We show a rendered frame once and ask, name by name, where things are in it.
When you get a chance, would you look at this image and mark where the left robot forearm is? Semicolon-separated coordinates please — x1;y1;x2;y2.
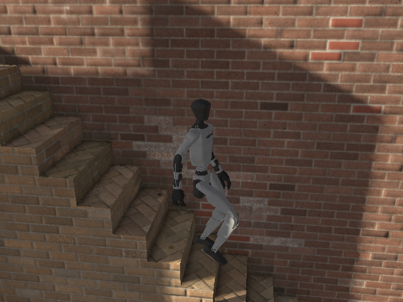
210;151;223;174

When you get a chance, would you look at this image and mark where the robot left hand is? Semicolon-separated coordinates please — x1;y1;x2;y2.
217;171;231;190

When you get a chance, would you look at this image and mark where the robot left thigh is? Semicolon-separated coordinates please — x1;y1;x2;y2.
209;172;225;220

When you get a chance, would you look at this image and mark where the robot right upper arm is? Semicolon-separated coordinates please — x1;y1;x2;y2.
174;129;201;162

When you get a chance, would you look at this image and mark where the robot right hand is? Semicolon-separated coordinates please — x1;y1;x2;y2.
171;189;186;206

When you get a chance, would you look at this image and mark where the right robot foot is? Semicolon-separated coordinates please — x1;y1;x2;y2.
203;245;227;265

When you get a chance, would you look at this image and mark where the right robot forearm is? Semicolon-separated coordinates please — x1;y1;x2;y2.
173;154;183;189

